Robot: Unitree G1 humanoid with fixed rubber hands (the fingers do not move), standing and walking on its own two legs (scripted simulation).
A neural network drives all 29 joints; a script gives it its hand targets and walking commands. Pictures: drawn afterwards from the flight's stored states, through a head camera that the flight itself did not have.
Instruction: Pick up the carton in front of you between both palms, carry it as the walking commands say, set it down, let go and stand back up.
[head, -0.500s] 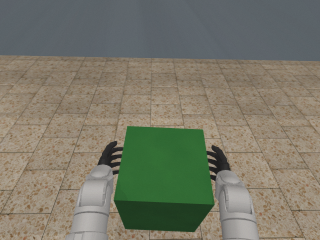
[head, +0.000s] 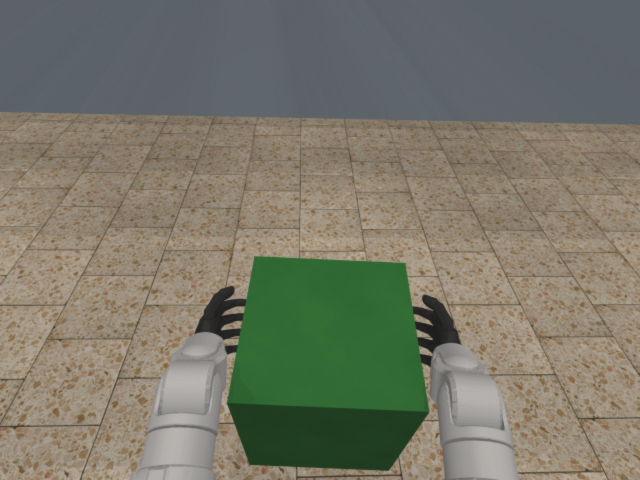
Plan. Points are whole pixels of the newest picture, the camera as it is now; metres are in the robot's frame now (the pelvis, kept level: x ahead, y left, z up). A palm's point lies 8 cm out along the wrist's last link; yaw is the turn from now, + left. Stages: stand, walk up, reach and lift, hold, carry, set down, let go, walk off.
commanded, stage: carry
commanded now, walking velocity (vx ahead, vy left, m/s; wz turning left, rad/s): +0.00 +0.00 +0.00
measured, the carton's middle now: (324, 367) +0.30 +0.00 -0.04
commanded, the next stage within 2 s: hold in 0.04 s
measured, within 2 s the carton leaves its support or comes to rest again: neither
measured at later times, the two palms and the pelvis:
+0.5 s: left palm (224, 338) +0.29 +0.13 +0.04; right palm (465, 389) +0.24 -0.16 +0.05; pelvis -0.02 +0.04 +0.01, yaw -11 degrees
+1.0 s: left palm (235, 346) +0.35 +0.14 -0.07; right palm (425, 379) +0.30 -0.15 -0.06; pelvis -0.04 +0.08 -0.03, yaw -11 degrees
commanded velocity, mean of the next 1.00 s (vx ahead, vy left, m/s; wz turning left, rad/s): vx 0.00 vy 0.00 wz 0.00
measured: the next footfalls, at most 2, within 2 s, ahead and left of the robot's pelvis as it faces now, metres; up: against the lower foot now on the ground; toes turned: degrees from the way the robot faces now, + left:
none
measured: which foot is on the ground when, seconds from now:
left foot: down 0.00-1.00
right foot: down 0.00-1.00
